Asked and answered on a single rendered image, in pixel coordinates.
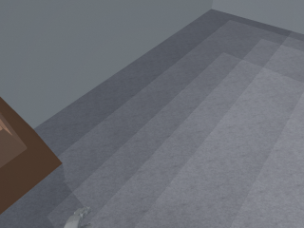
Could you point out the drawer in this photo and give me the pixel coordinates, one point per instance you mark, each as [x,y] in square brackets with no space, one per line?
[10,143]

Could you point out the cabinet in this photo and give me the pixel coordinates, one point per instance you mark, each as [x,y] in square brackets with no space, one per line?
[27,169]

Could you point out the robot left hand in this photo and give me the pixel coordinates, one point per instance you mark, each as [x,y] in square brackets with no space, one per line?
[76,220]

